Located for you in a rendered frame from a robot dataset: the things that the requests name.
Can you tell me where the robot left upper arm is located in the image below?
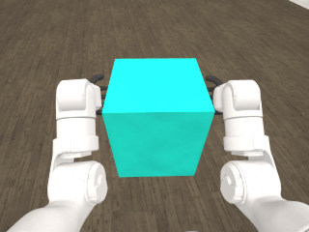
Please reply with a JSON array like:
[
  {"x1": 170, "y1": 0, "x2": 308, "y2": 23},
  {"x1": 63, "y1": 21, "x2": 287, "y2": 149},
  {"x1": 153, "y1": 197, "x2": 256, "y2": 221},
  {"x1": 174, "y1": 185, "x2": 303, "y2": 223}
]
[{"x1": 7, "y1": 160, "x2": 108, "y2": 232}]

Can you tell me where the left robot forearm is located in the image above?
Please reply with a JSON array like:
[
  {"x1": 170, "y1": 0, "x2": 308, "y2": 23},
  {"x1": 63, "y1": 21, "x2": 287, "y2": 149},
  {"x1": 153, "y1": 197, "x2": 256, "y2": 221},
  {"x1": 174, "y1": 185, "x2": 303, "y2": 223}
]
[{"x1": 47, "y1": 78, "x2": 102, "y2": 200}]

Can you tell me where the right robot forearm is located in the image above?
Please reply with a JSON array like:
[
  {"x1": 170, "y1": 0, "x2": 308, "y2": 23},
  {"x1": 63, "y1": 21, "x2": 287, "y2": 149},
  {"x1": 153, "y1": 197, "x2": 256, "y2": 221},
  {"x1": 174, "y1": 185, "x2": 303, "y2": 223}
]
[{"x1": 212, "y1": 79, "x2": 281, "y2": 192}]

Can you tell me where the robot right hand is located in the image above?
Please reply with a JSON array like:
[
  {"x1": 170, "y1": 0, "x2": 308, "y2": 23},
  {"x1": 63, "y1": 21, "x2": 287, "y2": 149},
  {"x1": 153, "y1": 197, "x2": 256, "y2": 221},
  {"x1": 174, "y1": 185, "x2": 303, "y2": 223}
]
[{"x1": 205, "y1": 75, "x2": 224, "y2": 115}]

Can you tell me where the robot right upper arm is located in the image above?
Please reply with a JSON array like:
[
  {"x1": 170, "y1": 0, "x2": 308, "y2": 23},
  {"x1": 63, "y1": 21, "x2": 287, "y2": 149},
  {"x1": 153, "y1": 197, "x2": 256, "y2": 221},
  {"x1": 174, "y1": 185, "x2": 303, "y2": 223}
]
[{"x1": 220, "y1": 159, "x2": 309, "y2": 232}]

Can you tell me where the carton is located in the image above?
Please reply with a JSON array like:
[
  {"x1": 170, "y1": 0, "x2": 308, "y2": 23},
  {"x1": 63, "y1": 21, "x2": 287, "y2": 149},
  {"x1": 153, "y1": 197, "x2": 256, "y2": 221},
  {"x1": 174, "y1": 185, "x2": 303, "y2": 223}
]
[{"x1": 101, "y1": 58, "x2": 215, "y2": 178}]

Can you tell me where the robot left hand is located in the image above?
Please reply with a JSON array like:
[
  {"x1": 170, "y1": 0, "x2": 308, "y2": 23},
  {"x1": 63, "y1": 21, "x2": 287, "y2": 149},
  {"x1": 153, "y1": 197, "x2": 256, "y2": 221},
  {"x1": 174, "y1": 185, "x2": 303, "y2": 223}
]
[{"x1": 88, "y1": 73, "x2": 108, "y2": 115}]

